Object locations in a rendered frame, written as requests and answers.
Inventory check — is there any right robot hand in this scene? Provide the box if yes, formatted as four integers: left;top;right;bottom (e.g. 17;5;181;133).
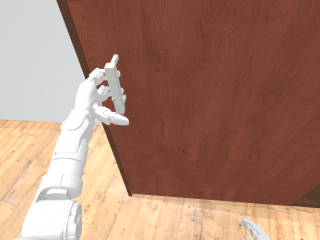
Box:
242;218;271;240

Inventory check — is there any left robot forearm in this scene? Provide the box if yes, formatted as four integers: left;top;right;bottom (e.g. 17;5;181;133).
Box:
21;108;95;237

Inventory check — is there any wardrobe door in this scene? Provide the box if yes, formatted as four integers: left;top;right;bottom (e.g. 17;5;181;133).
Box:
66;0;320;206
300;184;320;200

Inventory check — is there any left robot hand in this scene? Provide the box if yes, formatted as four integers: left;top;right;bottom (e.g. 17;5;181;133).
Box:
74;68;129;126

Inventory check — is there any handle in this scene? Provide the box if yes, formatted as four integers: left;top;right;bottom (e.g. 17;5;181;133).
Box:
104;54;127;115

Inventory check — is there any robot left upper arm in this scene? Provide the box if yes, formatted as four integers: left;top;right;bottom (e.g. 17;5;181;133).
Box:
12;199;83;240

